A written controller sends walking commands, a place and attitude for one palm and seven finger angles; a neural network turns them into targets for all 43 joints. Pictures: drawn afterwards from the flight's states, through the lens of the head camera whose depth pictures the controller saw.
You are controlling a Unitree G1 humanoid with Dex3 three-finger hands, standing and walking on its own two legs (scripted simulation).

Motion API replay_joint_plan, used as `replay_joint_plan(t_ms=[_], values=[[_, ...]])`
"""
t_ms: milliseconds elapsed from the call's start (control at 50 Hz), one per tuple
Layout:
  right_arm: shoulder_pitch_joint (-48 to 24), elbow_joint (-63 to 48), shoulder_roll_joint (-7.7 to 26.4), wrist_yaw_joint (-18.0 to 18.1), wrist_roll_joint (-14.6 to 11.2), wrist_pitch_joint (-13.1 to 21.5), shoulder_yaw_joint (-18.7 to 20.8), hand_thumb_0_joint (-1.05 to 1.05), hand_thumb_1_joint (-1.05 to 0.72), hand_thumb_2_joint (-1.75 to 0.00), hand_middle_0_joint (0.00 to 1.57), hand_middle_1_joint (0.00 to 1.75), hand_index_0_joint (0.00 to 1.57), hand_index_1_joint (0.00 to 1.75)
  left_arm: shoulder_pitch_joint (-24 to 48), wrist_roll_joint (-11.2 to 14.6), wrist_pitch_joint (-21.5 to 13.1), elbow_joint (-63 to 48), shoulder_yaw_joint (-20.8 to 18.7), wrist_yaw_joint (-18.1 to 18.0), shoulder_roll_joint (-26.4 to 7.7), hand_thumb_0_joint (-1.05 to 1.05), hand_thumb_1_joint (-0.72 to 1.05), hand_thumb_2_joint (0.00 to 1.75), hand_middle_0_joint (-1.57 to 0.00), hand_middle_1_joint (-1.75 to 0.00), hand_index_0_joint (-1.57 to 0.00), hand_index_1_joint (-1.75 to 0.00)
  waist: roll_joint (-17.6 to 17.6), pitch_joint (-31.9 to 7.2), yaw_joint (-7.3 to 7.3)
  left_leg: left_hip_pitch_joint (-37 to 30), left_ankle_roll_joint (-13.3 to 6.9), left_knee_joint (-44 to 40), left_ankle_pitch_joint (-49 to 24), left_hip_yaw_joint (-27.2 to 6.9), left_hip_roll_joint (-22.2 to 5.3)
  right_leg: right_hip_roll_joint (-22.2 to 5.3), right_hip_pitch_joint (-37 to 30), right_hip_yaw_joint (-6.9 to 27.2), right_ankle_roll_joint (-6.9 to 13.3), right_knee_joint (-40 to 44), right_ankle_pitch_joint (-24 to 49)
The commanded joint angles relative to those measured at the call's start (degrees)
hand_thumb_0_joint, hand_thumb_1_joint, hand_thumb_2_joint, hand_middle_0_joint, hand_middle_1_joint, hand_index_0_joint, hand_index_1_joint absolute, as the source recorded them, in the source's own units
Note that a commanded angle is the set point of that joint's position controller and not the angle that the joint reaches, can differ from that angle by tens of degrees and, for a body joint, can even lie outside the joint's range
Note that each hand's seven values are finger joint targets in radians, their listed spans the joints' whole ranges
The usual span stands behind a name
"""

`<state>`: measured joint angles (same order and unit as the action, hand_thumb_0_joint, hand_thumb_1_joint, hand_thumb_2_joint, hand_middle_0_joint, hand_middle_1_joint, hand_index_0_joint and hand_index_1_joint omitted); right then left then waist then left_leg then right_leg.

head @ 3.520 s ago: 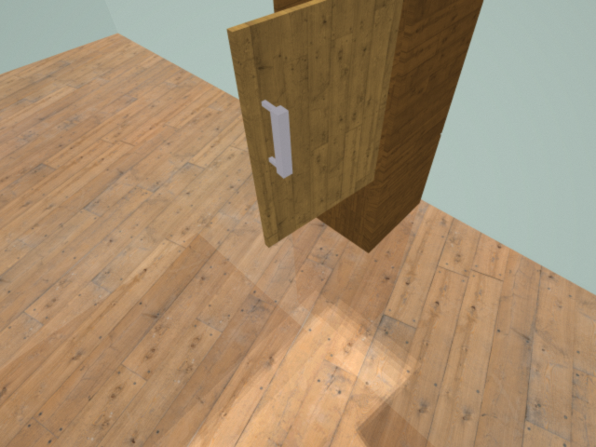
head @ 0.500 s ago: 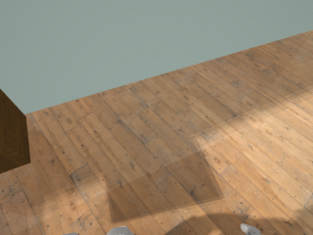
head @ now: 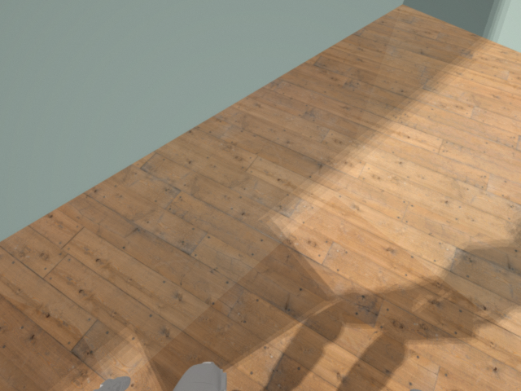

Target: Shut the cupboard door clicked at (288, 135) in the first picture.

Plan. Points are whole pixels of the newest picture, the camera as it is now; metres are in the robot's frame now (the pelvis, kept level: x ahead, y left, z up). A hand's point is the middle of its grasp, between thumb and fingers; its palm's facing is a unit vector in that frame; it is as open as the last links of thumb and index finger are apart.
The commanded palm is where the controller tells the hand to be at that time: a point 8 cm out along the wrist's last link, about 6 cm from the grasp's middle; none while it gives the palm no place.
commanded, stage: walk around to get in front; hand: left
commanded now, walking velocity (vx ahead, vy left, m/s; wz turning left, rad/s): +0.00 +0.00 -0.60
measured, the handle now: out of the picture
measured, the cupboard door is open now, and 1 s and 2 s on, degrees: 83 83 83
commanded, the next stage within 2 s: walk to a spot facing it in 1.78 s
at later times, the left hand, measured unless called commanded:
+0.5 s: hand (179, 351) +0.19 +0.16 -0.16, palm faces -0.29 -0.92 -0.27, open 7.4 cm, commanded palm none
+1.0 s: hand (244, 294) +0.30 +0.05 -0.15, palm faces -0.60 -0.78 -0.17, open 7.4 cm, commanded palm none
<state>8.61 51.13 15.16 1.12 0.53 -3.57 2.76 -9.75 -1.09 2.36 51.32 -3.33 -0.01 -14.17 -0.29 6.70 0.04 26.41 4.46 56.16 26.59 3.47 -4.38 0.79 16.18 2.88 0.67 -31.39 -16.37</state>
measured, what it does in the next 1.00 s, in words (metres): steps on the spot, turning right: left foot, then right foot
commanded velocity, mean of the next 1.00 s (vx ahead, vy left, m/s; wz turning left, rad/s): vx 0.12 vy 0.00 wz -0.60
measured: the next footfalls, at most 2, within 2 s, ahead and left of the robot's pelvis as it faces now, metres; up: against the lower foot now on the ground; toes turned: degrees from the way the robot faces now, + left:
left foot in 0.12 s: +0.07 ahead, +0.13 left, +0.00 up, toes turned -1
right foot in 0.46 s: +0.00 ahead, -0.14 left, +0.00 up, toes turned -20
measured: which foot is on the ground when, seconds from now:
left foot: up 0.00-0.10, down 0.12-0.44, up 0.46-0.72, down 0.74-1.00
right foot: down 0.00-0.12, up 0.14-0.44, down 0.46-0.74, up 0.76-1.00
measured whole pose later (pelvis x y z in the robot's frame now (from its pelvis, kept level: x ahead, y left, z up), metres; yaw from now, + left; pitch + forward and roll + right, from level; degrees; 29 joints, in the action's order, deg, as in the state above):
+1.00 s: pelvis +0.08 -0.04 +0.01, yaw -36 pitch +2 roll -2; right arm 19.5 53.6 12.8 0.6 2.7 1.4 1.0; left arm -5.7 -1.4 2.9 51.7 -4.2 4.4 -14.5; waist 0.1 5.3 1.3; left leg 7.4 2.6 24.2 17.5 12.7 -9.2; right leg -3.8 29.6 -4.8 -1.3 -50.0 -19.9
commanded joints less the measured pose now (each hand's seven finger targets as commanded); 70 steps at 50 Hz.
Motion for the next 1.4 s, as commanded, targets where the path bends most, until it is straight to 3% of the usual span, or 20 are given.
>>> replay_joint_plan(t_ms=[0, 60, 100, 120, 220, 380, 440, 580, 680, 720, 740, 880, 980, 1040, 1060, 1080, 1120, 1200, 1320, 1380], values=[[0.60, -4.84, 2.85, 0.25, -0.47, 2.19, 1.01, 0.00, -0.90, -0.90, 0.20, 0.30, 0.20, 0.30, -0.17, -0.37, -0.97, -3.65, -3.23, -0.64, -12.17, 0.00, 0.90, 0.90, -0.20, -0.30, -0.20, -0.30, -7.93, -10.39, -0.62, -3.52, 0.21, -12.46, -2.59, -0.29, 2.18, -12.72, -7.22, 14.58, 9.66, 6.76, 29.00], [6.71, -3.01, 4.22, 0.81, -0.48, 2.76, 1.37, 0.00, -0.90, -0.90, 0.20, 0.30, 0.20, 0.30, 3.11, 0.07, -0.46, -3.98, -2.83, -0.30, -10.49, 0.00, 0.90, 0.90, -0.20, -0.30, -0.20, -0.30, -6.93, -10.40, 2.87, -16.96, -0.86, -28.38, -13.33, -0.99, 2.05, -8.84, 2.15, 14.32, 4.72, 3.25, 18.24], [10.39, -3.07, 14.23, 1.30, 1.16, 3.78, 3.02, 0.00, -0.90, -0.90, 0.20, 0.30, 0.20, 0.30, 1.77, 1.03, 0.11, -6.30, -1.62, 0.59, -4.67, 0.00, 0.90, 0.90, -0.20, -0.30, -0.20, -0.30, 20.07, -10.79, 3.45, -24.37, -10.32, -41.46, -17.10, -26.09, -21.98, 3.33, 17.49, 0.05, -2.29, -18.74, -17.88], [9.96, -3.36, 14.53, 1.54, 1.51, 3.59, 2.76, 0.00, -0.90, -0.90, 0.20, 0.30, 0.20, 0.30, 3.45, 0.31, 0.08, -6.36, -2.08, 0.81, -7.08, 0.00, 0.90, 0.90, -0.20, -0.30, -0.20, -0.30, 15.15, -9.64, 3.74, -19.64, -14.69, -40.89, -21.57, -26.99, -25.44, 0.53, 16.09, 1.34, -2.32, -30.20, -20.10], [4.28, -5.01, 9.50, 1.66, 1.71, 3.84, 1.37, 0.00, -0.90, -0.90, 0.20, 0.30, 0.20, 0.30, 3.16, -0.05, 0.79, -4.77, -2.10, 2.52, -4.44, 0.00, 0.90, 0.90, -0.20, -0.30, -0.20, -0.30, 11.63, -7.56, 0.24, -17.86, -11.16, -35.42, -36.92, -5.72, -14.48, -2.22, 13.95, -3.71, -3.97, -31.31, -12.02], [6.67, -3.32, 11.45, 0.45, 1.08, 3.03, 2.76, 0.00, -0.90, -0.90, 0.20, 0.30, 0.20, 0.30, 2.12, 0.12, -0.31, -4.34, -1.67, 2.63, -4.63, 0.00, 0.90, 0.90, -0.20, -0.30, -0.20, -0.30, 11.73, -10.82, 0.46, -17.64, -7.02, -26.09, -33.88, 2.13, -14.13, -0.11, -3.06, -9.94, -1.73, 1.17, 0.04], [-1.16, -8.29, 5.11, 0.47, -0.05, 2.40, 1.07, 0.00, -0.90, -0.90, 0.20, 0.30, 0.20, 0.30, -9.05, 0.06, -1.36, -0.74, -4.31, 0.35, -17.02, 0.00, 0.90, 0.90, -0.20, -0.30, -0.20, -0.30, -19.05, -11.28, -6.61, 9.08, 0.18, 3.78, 12.77, 2.91, -0.76, -24.25, -19.00, 20.56, 11.32, 10.89, 43.57], [0.07, -5.08, 3.40, 0.06, -0.21, 2.04, 1.15, 0.00, -0.90, -0.90, 0.20, 0.30, 0.20, 0.30, 0.62, -0.31, -1.30, -3.63, -3.15, -0.68, -11.48, 0.00, 0.90, 0.90, -0.20, -0.30, -0.20, -0.30, -9.15, -8.75, -0.75, 1.03, 0.85, -4.95, -0.87, -0.26, 0.27, -13.20, -8.10, 11.21, 9.96, 7.26, 33.95], [8.67, -2.82, 4.65, 0.18, 0.34, 3.55, 1.35, 0.00, -0.90, -0.90, 0.20, 0.30, 0.20, 0.30, 3.16, 0.05, -0.99, -3.84, -3.03, 0.61, -10.61, 0.00, 0.90, 0.90, -0.20, -0.30, -0.20, -0.30, -6.32, -10.33, 3.30, -21.01, -0.24, -28.14, -10.18, 2.55, 2.51, -8.12, 6.18, 12.77, 5.08, 5.31, -2.96], [17.27, -1.36, 15.60, 0.86, 2.20, 4.57, 3.47, 0.00, -0.90, -0.90, 0.20, 0.30, 0.20, 0.30, 4.78, 0.59, -0.67, -7.16, -1.52, 1.67, -3.76, 0.00, 0.90, 0.90, -0.20, -0.30, -0.20, -0.30, 23.03, -9.58, 7.25, -29.26, -9.60, -44.85, 13.56, -29.81, -23.47, 4.24, 25.86, -3.02, -1.55, -22.97, -22.97], [16.59, -1.42, 15.66, 1.01, 2.02, 4.58, 3.18, 0.00, -0.90, -0.90, 0.20, 0.30, 0.20, 0.30, 9.61, -0.14, -0.97, -8.58, -2.13, 2.23, -6.09, 0.00, 0.90, 0.90, -0.20, -0.30, -0.20, -0.30, 15.34, -4.82, 7.27, -22.45, -13.83, -48.58, 16.04, -33.30, -28.10, -1.92, 26.86, 1.34, -0.84, -31.36, -18.91], [11.60, -1.56, 8.70, 0.49, 1.90, 6.33, 1.39, 0.00, -0.90, -0.90, 0.20, 0.30, 0.20, 0.30, 9.11, -0.38, -1.29, -5.57, -1.28, 4.95, -1.87, 0.00, 0.90, 0.90, -0.20, -0.30, -0.20, -0.30, 11.09, -5.10, 2.62, -22.62, -8.63, -42.49, -15.49, -0.64, -14.90, -5.46, 19.80, -6.17, -2.51, -24.31, -3.37], [14.57, 0.21, 9.24, -0.24, 2.03, 6.03, 1.74, 0.00, -0.90, -0.90, 0.20, 0.30, 0.20, 0.30, 12.15, -0.38, -1.71, -5.63, -0.70, 4.96, -1.51, 0.00, 0.90, 0.90, -0.20, -0.30, -0.20, -0.30, 11.53, -5.76, 3.96, -23.30, -8.04, -39.47, -22.16, 5.87, -15.75, -3.08, 12.11, -11.48, -1.34, -11.02, -3.00], [12.15, 0.08, 9.89, -0.50, 1.76, 5.78, 1.67, 0.00, -0.90, -0.90, 0.20, 0.30, 0.20, 0.30, 4.72, -0.54, -2.25, -3.02, -1.68, 4.53, -3.86, 0.00, 0.90, 0.90, -0.20, -0.30, -0.20, -0.30, 6.45, -7.69, -1.00, -16.79, -6.07, -26.20, -27.24, 9.83, -14.46, 0.23, -5.35, -13.77, 0.82, -0.80, -0.80], [9.67, -1.02, 8.52, -1.06, 1.06, 5.98, 1.28, 0.00, -0.90, -0.90, 0.20, 0.30, 0.20, 0.30, -5.79, -0.72, -2.92, 0.08, -2.65, 3.84, -7.85, 0.00, 0.90, 0.90, -0.20, -0.30, -0.20, -0.30, -0.36, -11.89, -6.29, -6.69, -3.72, -12.00, -28.55, 13.75, -11.13, -2.33, -21.82, -8.04, 3.86, 3.31, -2.27], [5.13, -4.52, 3.58, -1.57, -0.22, 6.20, -0.07, 0.00, -0.90, -0.90, 0.20, 0.30, 0.20, 0.30, -16.41, -0.83, -3.77, 2.65, -4.91, 2.63, -15.83, 0.00, 0.90, 0.90, -0.20, -0.30, -0.20, -0.30, -19.35, -16.55, -11.00, 13.69, -0.56, 7.55, 3.93, 14.33, -2.20, -20.38, -35.48, 20.66, 10.74, 10.56, -2.74], [-0.34, -6.34, 5.81, -1.28, -0.20, 5.92, 0.68, 0.00, -0.90, -0.90, 0.20, 0.30, 0.20, 0.30, -12.99, 1.13, -3.51, 2.43, -4.93, 1.35, -16.33, 0.00, 0.90, 0.90, -0.20, -0.30, -0.20, -0.30, -10.20, -8.75, -8.40, 21.91, -1.19, 18.72, 4.01, -2.55, -4.83, -24.66, -25.75, 26.55, 15.10, 18.12, -3.85], [4.22, -2.16, 4.13, -1.27, 0.96, 4.79, 0.71, 0.00, -0.90, -0.90, 0.20, 0.30, 0.20, 0.30, 0.17, -0.26, -4.66, -1.46, -2.58, 0.38, -8.59, 0.00, 0.90, 0.90, -0.20, -0.30, -0.20, -0.30, -10.61, -6.91, 0.21, 5.25, 0.24, 4.87, -4.17, -1.47, -5.77, -15.91, -4.51, 9.26, 10.53, 17.38, 7.06], [3.52, -2.13, 1.20, -2.19, 0.90, 6.00, 0.52, 0.00, -0.90, -0.90, 0.20, 0.30, 0.20, 0.30, -1.24, -0.25, -5.27, 0.90, -3.00, 1.43, -9.68, 0.00, 0.90, 0.90, -0.20, -0.30, -0.20, -0.30, -6.54, -6.42, 0.64, -5.94, -0.05, -18.40, -12.34, 3.22, 0.49, -11.49, -2.41, 7.85, 9.00, 15.10, 2.56], [12.69, 0.93, 5.17, -1.07, 1.10, 7.32, 1.60, 0.00, -0.90, -0.90, 0.20, 0.30, 0.20, 0.30, 0.12, 0.09, -5.11, 0.55, -2.40, 1.65, -6.73, 0.00, 0.90, 0.90, -0.20, -0.30, -0.20, -0.30, 1.33, -8.80, 5.37, -25.10, -1.55, -29.39, -13.64, 1.64, -1.06, -7.03, 6.64, 4.66, 5.23, 2.24, 1.16]])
